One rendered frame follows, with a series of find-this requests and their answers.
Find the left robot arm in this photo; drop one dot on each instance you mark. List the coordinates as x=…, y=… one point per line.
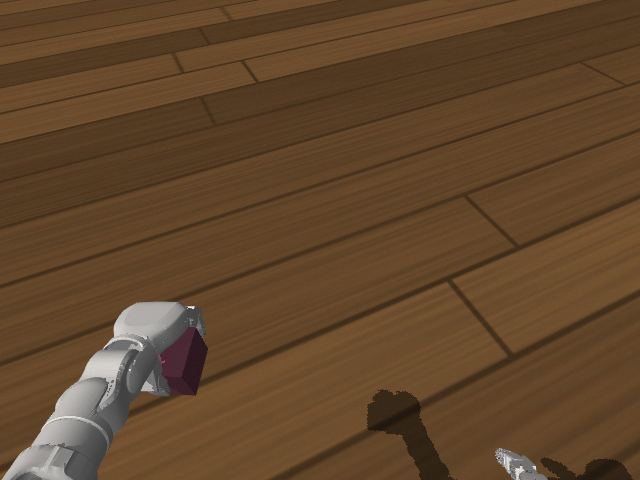
x=74, y=440

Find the cube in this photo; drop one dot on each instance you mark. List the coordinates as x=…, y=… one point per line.
x=183, y=362

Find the right robot hand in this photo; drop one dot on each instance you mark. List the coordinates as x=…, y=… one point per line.
x=519, y=468

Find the left robot hand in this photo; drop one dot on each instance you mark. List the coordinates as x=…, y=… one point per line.
x=161, y=324

